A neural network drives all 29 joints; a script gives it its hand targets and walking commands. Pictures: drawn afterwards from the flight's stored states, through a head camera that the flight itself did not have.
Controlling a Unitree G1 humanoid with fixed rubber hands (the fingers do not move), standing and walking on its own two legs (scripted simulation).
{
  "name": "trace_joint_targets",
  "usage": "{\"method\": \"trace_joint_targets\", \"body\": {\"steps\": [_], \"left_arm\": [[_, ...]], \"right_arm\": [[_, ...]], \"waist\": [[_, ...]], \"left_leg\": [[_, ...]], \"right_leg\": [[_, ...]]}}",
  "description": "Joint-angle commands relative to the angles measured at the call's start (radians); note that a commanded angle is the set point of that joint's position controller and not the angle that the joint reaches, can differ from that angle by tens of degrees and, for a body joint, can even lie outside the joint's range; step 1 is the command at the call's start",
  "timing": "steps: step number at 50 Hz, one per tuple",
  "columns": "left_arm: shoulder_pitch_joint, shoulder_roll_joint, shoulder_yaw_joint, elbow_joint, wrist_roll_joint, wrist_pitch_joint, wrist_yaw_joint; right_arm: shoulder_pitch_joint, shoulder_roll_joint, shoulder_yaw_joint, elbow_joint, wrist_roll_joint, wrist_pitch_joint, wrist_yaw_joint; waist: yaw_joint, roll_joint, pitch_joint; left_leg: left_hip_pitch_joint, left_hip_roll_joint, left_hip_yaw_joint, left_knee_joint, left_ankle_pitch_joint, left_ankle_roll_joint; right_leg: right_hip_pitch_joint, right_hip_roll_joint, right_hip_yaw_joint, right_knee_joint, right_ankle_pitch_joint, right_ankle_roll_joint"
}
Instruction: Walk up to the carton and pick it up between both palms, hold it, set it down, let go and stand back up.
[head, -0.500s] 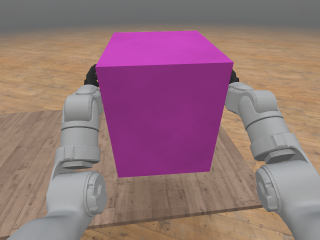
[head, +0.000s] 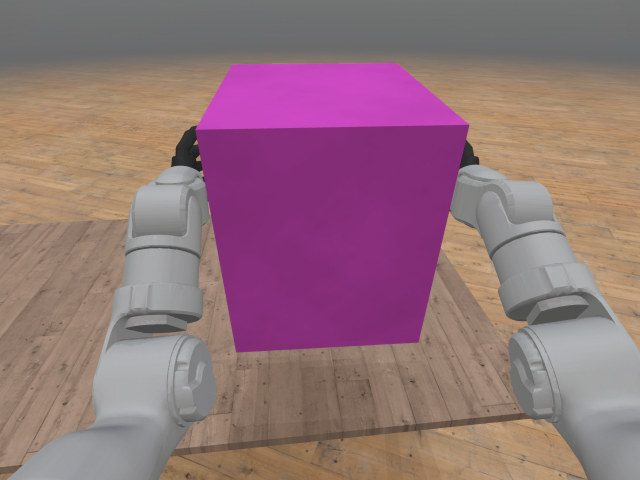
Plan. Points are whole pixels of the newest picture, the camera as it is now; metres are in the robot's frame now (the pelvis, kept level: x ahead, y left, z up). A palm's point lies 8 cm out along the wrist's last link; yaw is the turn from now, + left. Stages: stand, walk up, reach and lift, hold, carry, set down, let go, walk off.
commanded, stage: hold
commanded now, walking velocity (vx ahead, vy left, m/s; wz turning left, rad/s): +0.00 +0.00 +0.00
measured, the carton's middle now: (321, 198) +0.42 +0.01 +0.24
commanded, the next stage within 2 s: none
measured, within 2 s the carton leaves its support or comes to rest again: neither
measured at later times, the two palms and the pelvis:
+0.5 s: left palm (194, 187) +0.38 +0.16 +0.28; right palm (460, 189) +0.37 -0.16 +0.27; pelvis +0.01 +0.00 +0.00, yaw +0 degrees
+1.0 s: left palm (197, 177) +0.38 +0.16 +0.29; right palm (467, 180) +0.37 -0.17 +0.28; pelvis +0.00 +0.00 +0.00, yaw -1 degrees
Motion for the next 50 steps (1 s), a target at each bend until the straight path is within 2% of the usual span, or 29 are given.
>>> {"method": "trace_joint_targets", "body": {"steps": [1, 2, 4, 6, 8, 10, 11, 12, 15, 17, 18, 19, 20, 21, 22, 25, 28, 29, 30, 33, 34, 38, 39, 40, 41, 42, 43, 45, 50], "left_arm": [[-0.901, -0.669, -0.39, -0.136, -0.211, -0.09, -0.184], [-0.915, -0.667, -0.377, -0.15, -0.209, -0.096, -0.186], [-0.927, -0.654, -0.391, -0.185, -0.219, -0.107, -0.184], [-0.895, -0.644, -0.377, -0.172, -0.223, -0.109, -0.18], [-0.896, -0.663, -0.405, -0.242, -0.228, -0.111, -0.174], [-0.894, -0.674, -0.405, -0.273, -0.226, -0.113, -0.17], [-0.863, -0.645, -0.378, -0.173, -0.212, -0.101, -0.173], [-0.856, -0.664, -0.375, -0.203, -0.199, -0.101, -0.172], [-0.792, -0.658, -0.375, -0.172, -0.202, -0.089, -0.175], [-0.856, -0.673, -0.421, -0.289, -0.216, -0.097, -0.177], [-0.847, -0.658, -0.412, -0.263, -0.22, -0.092, -0.179], [-0.874, -0.682, -0.446, -0.354, -0.234, -0.1, -0.175], [-0.837, -0.667, -0.433, -0.288, -0.23, -0.089, -0.176], [-0.839, -0.665, -0.448, -0.336, -0.234, -0.092, -0.174], [-0.796, -0.634, -0.404, -0.224, -0.216, -0.078, -0.181], [-0.815, -0.673, -0.46, -0.369, -0.234, -0.087, -0.177], [-0.843, -0.661, -0.444, -0.314, -0.221, -0.072, -0.183], [-0.849, -0.664, -0.456, -0.376, -0.233, -0.083, -0.175], [-0.846, -0.655, -0.448, -0.297, -0.218, -0.063, -0.183], [-0.858, -0.657, -0.423, -0.232, -0.205, -0.061, -0.193], [-0.889, -0.661, -0.443, -0.304, -0.233, -0.073, -0.189], [-0.917, -0.678, -0.452, -0.274, -0.242, -0.085, -0.185], [-0.914, -0.654, -0.417, -0.189, -0.229, -0.079, -0.189], [-0.894, -0.674, -0.425, -0.232, -0.231, -0.088, -0.184], [-0.872, -0.662, -0.41, -0.186, -0.221, -0.082, -0.186], [-0.865, -0.633, -0.372, -0.13, -0.211, -0.078, -0.189], [-0.899, -0.649, -0.381, -0.196, -0.216, -0.09, -0.189], [-0.864, -0.654, -0.38, -0.165, -0.215, -0.085, -0.185], [-0.871, -0.652, -0.39, -0.229, -0.226, -0.093, -0.176]], "right_arm": [[-0.962, 0.659, 0.135, -0.362, 0.135, -0.066, 0.129], [-0.976, 0.671, 0.142, -0.371, 0.132, -0.07, 0.129], [-0.977, 0.677, 0.137, -0.373, 0.145, -0.069, 0.132], [-0.959, 0.684, 0.168, -0.379, 0.163, -0.066, 0.13], [-0.949, 0.686, 0.201, -0.437, 0.187, -0.071, 0.124], [-0.988, 0.689, 0.207, -0.489, 0.19, -0.079, 0.12], [-0.955, 0.667, 0.192, -0.435, 0.174, -0.067, 0.117], [-0.951, 0.659, 0.204, -0.465, 0.174, -0.077, 0.119], [-0.933, 0.655, 0.214, -0.456, 0.173, -0.077, 0.113], [-0.919, 0.677, 0.215, -0.465, 0.193, -0.075, 0.113], [-0.918, 0.674, 0.22, -0.468, 0.198, -0.068, 0.113], [-0.943, 0.677, 0.232, -0.54, 0.204, -0.084, 0.111], [-0.921, 0.67, 0.236, -0.517, 0.207, -0.075, 0.106], [-0.9, 0.677, 0.246, -0.525, 0.211, -0.07, 0.107], [-0.888, 0.662, 0.241, -0.483, 0.199, -0.053, 0.1], [-0.916, 0.69, 0.293, -0.595, 0.225, -0.079, 0.094], [-0.902, 0.668, 0.221, -0.503, 0.193, -0.057, 0.1], [-0.907, 0.682, 0.234, -0.557, 0.204, -0.07, 0.103], [-0.898, 0.66, 0.223, -0.487, 0.179, -0.055, 0.1], [-0.946, 0.668, 0.193, -0.465, 0.159, -0.048, 0.106], [-0.965, 0.679, 0.206, -0.508, 0.179, -0.062, 0.111], [-0.964, 0.68, 0.171, -0.456, 0.158, -0.053, 0.115], [-0.973, 0.663, 0.152, -0.405, 0.136, -0.045, 0.115], [-0.98, 0.682, 0.184, -0.452, 0.161, -0.059, 0.118], [-0.944, 0.675, 0.172, -0.407, 0.157, -0.049, 0.119], [-0.944, 0.658, 0.166, -0.367, 0.148, -0.041, 0.116], [-0.957, 0.661, 0.16, -0.376, 0.151, -0.048, 0.121], [-0.966, 0.663, 0.179, -0.401, 0.159, -0.055, 0.124], [-0.941, 0.668, 0.209, -0.438, 0.191, -0.063, 0.118]], "waist": [[-0.038, 0.033, -0.287], [-0.019, 0.026, -0.31], [-0.025, 0.043, -0.342], [-0.014, 0.011, -0.383], [-0.007, 0.039, -0.459], [0.022, 0.039, -0.467], [-0.01, 0.019, -0.372], [0.01, 0.031, -0.38], [0.008, 0.005, -0.352], [-0.007, 0.045, -0.407], [-0.01, 0.027, -0.39], [-0.006, 0.05, -0.47], [-0.013, 0.024, -0.418], [-0.02, 0.03, -0.442], [-0.011, -0.007, -0.344], [0.013, 0.019, -0.466], [-0.02, 0.032, -0.338], [-0.016, 0.035, -0.404], [-0.029, 0.024, -0.343], [-0.026, 0.03, -0.297], [-0.02, 0.036, -0.381], [-0.034, 0.055, -0.383], [-0.035, 0.041, -0.327], [-0.011, 0.049, -0.379], [-0.033, 0.027, -0.331], [-0.02, 0.014, -0.286], [-0.009, 0.034, -0.354], [0.004, 0.033, -0.385], [0.003, 0.014, -0.428]], "left_leg": [[0.068, -0.041, -0.02, -0.081, 0.134, -0.053], [0.07, -0.039, -0.015, -0.08, 0.136, -0.05], [0.09, -0.044, -0.016, -0.08, 0.158, -0.049], [0.09, -0.047, -0.019, -0.061, 0.218, -0.052], [0.141, -0.05, -0.016, -0.041, 0.295, -0.061], [0.14, -0.05, -0.019, -0.035, 0.315, -0.064], [0.113, -0.051, -0.017, -0.047, 0.27, -0.058], [0.114, -0.049, -0.017, -0.056, 0.268, -0.054], [0.115, -0.04, -0.016, -0.048, 0.29, -0.053], [0.156, -0.048, -0.012, -0.034, 0.337, -0.065], [0.132, -0.049, -0.015, -0.034, 0.336, -0.07], [0.174, -0.048, -0.019, -0.018, 0.4, -0.075], [0.15, -0.05, -0.023, -0.018, 0.379, -0.074], [0.174, -0.05, -0.017, -0.017, 0.396, -0.075], [0.129, -0.052, -0.014, -0.034, 0.351, -0.069], [0.177, -0.051, -0.013, -0.01, 0.418, -0.072], [0.129, -0.053, -0.018, -0.037, 0.318, -0.075], [0.154, -0.048, -0.018, -0.031, 0.346, -0.073], [0.132, -0.048, -0.019, -0.039, 0.291, -0.068], [0.098, -0.051, -0.013, -0.062, 0.196, -0.06], [0.105, -0.041, -0.02, -0.061, 0.218, -0.057], [0.102, -0.046, -0.017, -0.063, 0.206, -0.064], [0.059, -0.039, -0.025, -0.079, 0.143, -0.054], [0.08, -0.043, -0.022, -0.073, 0.178, -0.052], [0.083, -0.045, -0.015, -0.078, 0.172, -0.052], [0.06, -0.045, -0.012, -0.085, 0.138, -0.045], [0.078, -0.04, -0.021, -0.085, 0.145, -0.044], [0.082, -0.037, -0.017, -0.073, 0.188, -0.049], [0.126, -0.044, -0.015, -0.042, 0.318, -0.061]], "right_leg": [[0.097, 0.054, 0.041, -0.023, 0.048, 0.005], [0.103, 0.056, 0.041, -0.02, 0.053, 0.003], [0.122, 0.055, 0.041, -0.01, 0.087, 0.01], [0.157, 0.059, 0.05, -0.002, 0.153, 0.015], [0.169, 0.067, 0.045, 0.007, 0.216, 0.017], [0.177, 0.076, 0.041, 0.01, 0.214, 0.017], [0.153, 0.073, 0.036, -0.008, 0.186, 0.021], [0.162, 0.073, 0.037, -0.007, 0.169, 0.019], [0.16, 0.077, 0.042, -0.003, 0.195, 0.011], [0.168, 0.076, 0.043, 0.002, 0.231, 0.009], [0.177, 0.075, 0.039, 0.006, 0.247, 0.018], [0.192, 0.083, 0.031, 0.018, 0.288, 0.018], [0.184, 0.077, 0.043, 0.011, 0.293, 0.022], [0.19, 0.085, 0.038, 0.018, 0.312, 0.023], [0.183, 0.073, 0.048, -0.002, 0.283, 0.032], [0.206, 0.084, 0.046, 0.027, 0.334, 0.021], [0.149, 0.071, 0.048, 0.0, 0.213, 0.023], [0.151, 0.074, 0.035, 0.009, 0.236, 0.023], [0.125, 0.071, 0.044, -0.005, 0.193, 0.021], [0.116, 0.059, 0.047, -0.014, 0.109, 0.017], [0.137, 0.065, 0.039, 0.007, 0.139, 0.017], [0.139, 0.061, 0.042, 0.007, 0.134, 0.013], [0.126, 0.056, 0.047, -0.001, 0.089, 0.014], [0.16, 0.062, 0.05, 0.008, 0.12, 0.012], [0.139, 0.059, 0.047, -0.003, 0.109, 0.012], [0.118, 0.054, 0.054, -0.008, 0.079, 0.016], [0.131, 0.057, 0.046, -0.006, 0.079, 0.011], [0.155, 0.063, 0.05, 0.001, 0.119, 0.007], [0.185, 0.08, 0.047, 0.014, 0.238, 0.018]]}}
